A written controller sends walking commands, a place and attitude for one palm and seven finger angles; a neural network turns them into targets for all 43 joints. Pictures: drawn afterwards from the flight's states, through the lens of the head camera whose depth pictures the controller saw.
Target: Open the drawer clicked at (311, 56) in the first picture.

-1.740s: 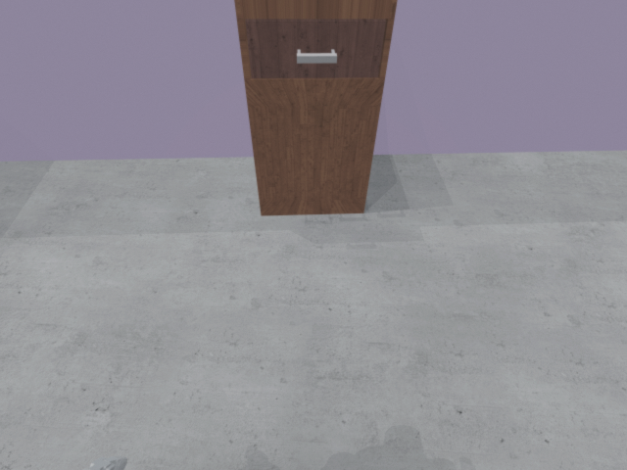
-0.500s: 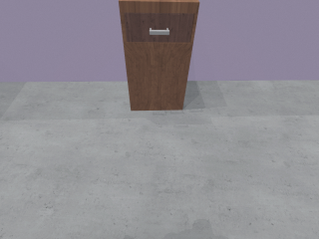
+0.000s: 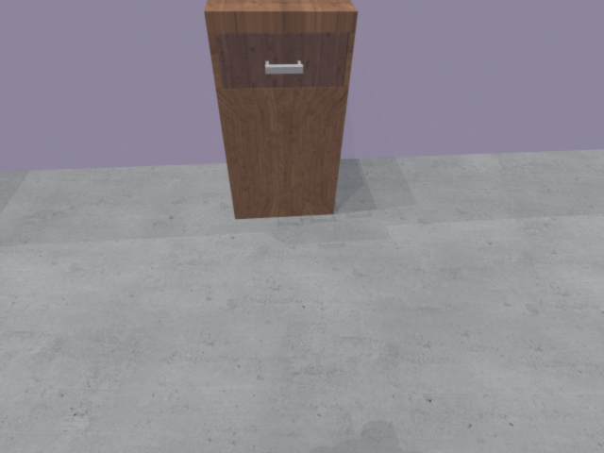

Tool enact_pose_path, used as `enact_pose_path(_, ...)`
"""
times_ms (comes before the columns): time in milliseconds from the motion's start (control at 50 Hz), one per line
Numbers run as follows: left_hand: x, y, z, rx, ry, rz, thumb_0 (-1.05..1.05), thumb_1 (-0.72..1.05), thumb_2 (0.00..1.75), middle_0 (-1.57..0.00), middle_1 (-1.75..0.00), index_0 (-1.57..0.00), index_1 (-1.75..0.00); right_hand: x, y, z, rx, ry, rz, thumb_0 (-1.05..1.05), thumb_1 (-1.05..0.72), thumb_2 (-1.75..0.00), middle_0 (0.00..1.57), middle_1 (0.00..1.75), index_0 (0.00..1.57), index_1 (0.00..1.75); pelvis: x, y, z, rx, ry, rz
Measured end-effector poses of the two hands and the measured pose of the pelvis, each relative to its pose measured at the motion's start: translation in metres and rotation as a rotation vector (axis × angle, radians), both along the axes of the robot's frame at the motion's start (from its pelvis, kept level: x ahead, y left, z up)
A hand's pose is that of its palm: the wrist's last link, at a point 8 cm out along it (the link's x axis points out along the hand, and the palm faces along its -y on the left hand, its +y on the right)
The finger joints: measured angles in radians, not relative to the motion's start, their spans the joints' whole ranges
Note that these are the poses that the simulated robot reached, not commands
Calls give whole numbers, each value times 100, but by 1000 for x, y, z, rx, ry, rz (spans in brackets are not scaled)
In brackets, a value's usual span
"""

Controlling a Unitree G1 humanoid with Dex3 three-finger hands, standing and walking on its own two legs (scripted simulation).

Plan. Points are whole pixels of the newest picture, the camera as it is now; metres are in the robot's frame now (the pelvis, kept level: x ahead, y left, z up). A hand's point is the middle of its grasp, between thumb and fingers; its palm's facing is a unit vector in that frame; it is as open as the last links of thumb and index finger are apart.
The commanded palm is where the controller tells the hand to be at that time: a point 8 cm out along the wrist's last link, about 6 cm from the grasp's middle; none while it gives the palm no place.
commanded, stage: walk to a spot facing it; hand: left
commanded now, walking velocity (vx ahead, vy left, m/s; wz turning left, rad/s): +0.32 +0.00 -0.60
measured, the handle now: (283, 66) +1.27 +0.17 -0.03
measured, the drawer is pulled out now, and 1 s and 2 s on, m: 0.00 0.00 0.00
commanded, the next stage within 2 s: turn to face it in 1.14 s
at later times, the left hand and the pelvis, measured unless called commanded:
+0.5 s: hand out of the picture +0.11 +0.14 -0.16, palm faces -0.12 -0.98 -0.15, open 7.4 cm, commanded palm none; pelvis +0.14 -0.03 +0.00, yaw -12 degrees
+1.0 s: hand (274, 260) +0.54 +0.10 -0.16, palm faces -0.44 -0.88 -0.17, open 7.4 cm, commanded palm none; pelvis +0.36 -0.02 +0.00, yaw -27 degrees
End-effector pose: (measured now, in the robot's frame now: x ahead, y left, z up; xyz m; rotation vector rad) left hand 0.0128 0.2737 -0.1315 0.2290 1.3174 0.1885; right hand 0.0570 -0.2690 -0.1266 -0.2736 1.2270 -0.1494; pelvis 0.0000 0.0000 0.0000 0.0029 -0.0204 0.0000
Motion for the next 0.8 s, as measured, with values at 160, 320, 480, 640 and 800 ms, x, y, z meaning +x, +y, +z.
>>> enact_pose_path(160, 26, -51, -14, -62, 54, -65, 0, 91, 89, -20, -30, -20, -30, -46, -4, -32, 74, 102, -160, 0, -91, -89, 21, 30, 20, 30, 31, -24, -15, 9, -2, -99)
enact_pose_path(320, 47, -89, -5, -92, 77, -59, 0, 91, 89, -20, -30, -20, -30, 1, -12, -17, 98, 98, -202, 1, -91, -89, 20, 30, 20, 30, 73, -38, 0, 2, 14, -142)
enact_pose_path(480, 90, -89, -2, -112, 161, -93, 0, 91, 89, -21, -30, -20, -30, 112, -6, -1, 111, -84, -221, 1, -91, -89, 20, 30, 20, 30, 132, -33, 5, -6, 36, -205)
enact_pose_path(640, 175, -53, -31, -106, 207, -108, 0, 91, 89, -21, -30, -20, -30, 234, 14, -4, 67, -213, -192, 0, -91, -89, 20, 30, 20, 30, 220, -9, -19, -26, 35, -269)
enact_pose_path(800, 350, -43, -23, -99, 48, -285, 1, 91, 89, -20, -30, -20, -30, 217, 29, 7, 22, -142, -400, -1, -93, -89, 20, 30, 20, 30, 284, -1, -3, -13, 7, -369)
